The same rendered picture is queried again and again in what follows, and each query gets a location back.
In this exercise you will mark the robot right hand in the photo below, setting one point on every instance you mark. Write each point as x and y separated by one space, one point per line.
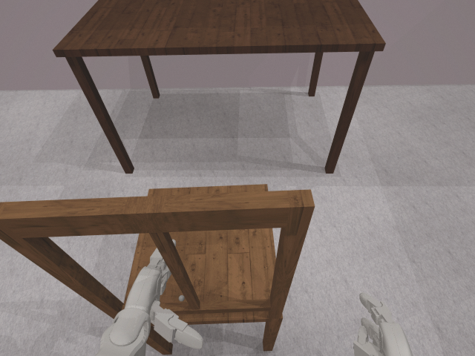
389 338

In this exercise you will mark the robot left hand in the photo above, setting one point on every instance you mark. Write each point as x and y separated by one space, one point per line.
147 288

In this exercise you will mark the table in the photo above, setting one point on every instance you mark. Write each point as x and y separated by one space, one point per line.
197 27

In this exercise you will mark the chair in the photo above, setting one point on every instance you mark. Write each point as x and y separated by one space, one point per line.
224 262

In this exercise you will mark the robot left forearm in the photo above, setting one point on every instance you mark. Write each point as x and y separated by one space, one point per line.
127 335

